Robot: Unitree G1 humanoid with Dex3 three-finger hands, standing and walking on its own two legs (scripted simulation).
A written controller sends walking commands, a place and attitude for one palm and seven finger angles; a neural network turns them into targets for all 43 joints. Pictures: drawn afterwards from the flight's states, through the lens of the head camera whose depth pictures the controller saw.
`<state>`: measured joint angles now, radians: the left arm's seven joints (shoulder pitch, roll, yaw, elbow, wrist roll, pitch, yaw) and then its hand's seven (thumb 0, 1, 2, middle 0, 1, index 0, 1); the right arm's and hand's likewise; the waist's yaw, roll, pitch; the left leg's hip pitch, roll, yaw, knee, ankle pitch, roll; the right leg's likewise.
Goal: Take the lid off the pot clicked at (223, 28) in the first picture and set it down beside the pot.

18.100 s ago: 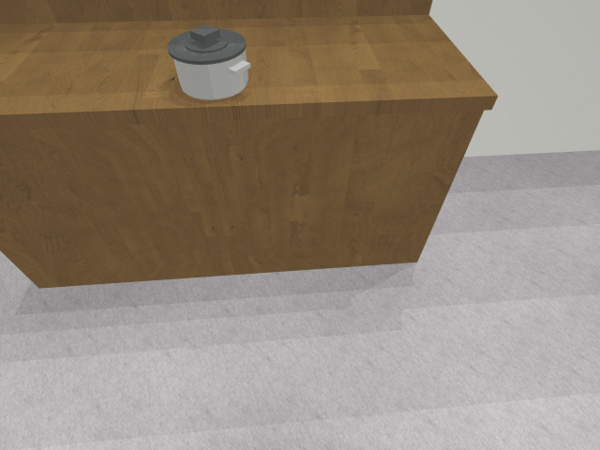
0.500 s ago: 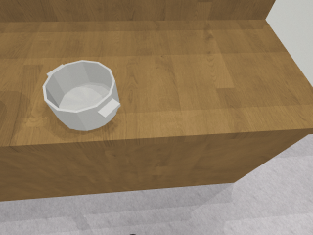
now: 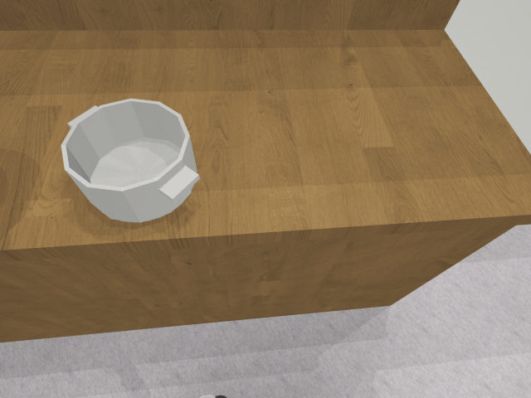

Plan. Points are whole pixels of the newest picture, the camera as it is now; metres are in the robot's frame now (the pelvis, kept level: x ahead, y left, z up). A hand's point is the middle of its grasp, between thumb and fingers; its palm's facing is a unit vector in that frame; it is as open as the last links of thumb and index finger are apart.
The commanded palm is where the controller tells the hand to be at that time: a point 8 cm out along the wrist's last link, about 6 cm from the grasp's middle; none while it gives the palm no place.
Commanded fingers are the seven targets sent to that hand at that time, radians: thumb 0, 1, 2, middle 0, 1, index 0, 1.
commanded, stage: lower the lid onto the table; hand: left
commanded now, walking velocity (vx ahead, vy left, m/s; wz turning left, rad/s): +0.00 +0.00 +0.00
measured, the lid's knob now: out of the picture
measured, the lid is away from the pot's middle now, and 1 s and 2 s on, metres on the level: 0.24 0.25 0.24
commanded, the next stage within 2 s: none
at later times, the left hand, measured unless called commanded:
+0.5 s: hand out of the picture +0.43 +0.41 +0.17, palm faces -0.37 -0.28 -0.89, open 7.2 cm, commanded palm +0.48 +0.41 +0.25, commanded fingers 0.00 0.55 0.97 -0.79 -1.02 -0.83 -1.04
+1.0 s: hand out of the picture +0.44 +0.41 +0.14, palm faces -0.39 -0.27 -0.88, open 7.2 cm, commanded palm +0.48 +0.41 +0.21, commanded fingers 0.00 0.55 0.97 -0.79 -1.02 -0.83 -1.04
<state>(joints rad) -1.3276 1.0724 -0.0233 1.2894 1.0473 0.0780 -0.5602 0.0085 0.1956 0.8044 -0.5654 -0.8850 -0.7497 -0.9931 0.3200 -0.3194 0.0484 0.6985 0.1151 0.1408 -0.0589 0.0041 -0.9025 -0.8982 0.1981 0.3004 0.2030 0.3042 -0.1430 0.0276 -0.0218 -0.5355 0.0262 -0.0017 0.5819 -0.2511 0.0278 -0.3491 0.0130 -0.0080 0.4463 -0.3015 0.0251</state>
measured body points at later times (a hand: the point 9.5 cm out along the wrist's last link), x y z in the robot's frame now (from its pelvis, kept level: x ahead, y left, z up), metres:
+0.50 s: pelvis -0.01 +0.01 -0.01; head +0.08 +0.03 +0.43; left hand +0.45 +0.42 +0.22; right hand +0.00 -0.27 -0.12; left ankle +0.01 +0.10 -0.73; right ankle -0.06 -0.14 -0.73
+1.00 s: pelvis -0.01 +0.02 -0.01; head +0.08 +0.04 +0.43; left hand +0.45 +0.42 +0.19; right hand -0.02 -0.27 -0.12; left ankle +0.01 +0.10 -0.73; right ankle -0.06 -0.14 -0.73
